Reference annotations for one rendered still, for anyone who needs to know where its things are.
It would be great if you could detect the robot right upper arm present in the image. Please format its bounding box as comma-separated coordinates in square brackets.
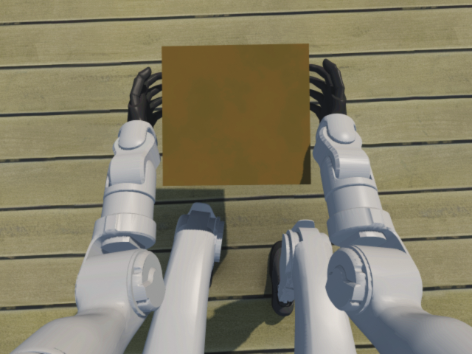
[325, 245, 472, 354]

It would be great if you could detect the robot left forearm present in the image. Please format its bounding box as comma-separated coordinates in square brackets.
[74, 120, 161, 305]

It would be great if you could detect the robot right foot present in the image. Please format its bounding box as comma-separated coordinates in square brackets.
[269, 241, 294, 316]

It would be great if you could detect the robot left hand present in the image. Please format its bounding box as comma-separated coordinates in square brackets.
[127, 67, 162, 127]

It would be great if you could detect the robot right forearm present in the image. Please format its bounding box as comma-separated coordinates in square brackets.
[313, 114, 423, 295]

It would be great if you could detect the robot right hand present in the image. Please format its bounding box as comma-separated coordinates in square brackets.
[309, 58, 347, 124]

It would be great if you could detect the carton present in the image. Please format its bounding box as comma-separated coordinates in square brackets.
[162, 44, 311, 186]

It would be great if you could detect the robot right thigh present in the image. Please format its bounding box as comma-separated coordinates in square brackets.
[281, 227, 357, 354]

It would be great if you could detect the robot left upper arm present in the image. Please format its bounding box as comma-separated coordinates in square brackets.
[10, 249, 166, 354]

